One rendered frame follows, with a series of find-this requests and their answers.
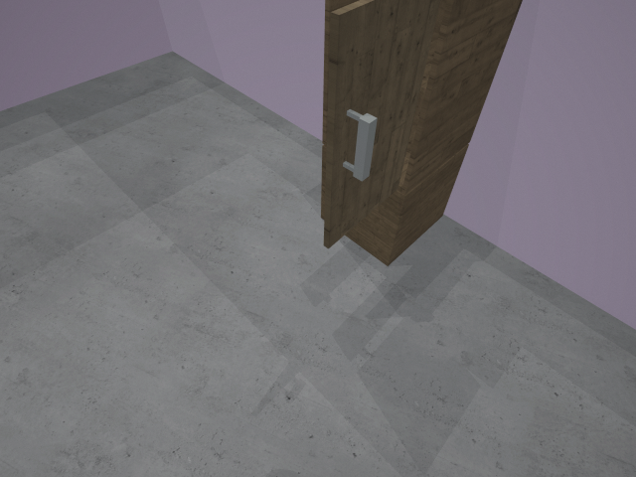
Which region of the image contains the cupboard door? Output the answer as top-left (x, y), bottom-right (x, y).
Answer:
top-left (324, 0), bottom-right (440, 249)

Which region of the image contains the handle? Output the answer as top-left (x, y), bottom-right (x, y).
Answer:
top-left (343, 109), bottom-right (378, 182)

